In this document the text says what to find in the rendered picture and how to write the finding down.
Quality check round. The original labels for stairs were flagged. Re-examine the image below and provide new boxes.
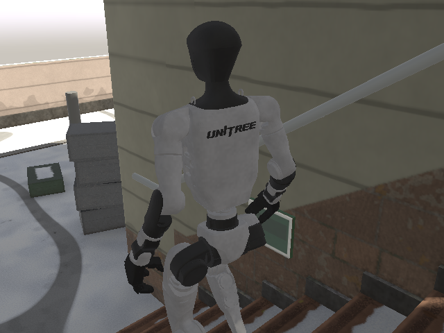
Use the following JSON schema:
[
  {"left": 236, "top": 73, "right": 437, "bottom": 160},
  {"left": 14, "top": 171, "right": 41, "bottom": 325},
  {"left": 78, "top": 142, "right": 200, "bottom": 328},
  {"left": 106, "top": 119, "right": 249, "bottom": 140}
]
[{"left": 116, "top": 289, "right": 444, "bottom": 333}]

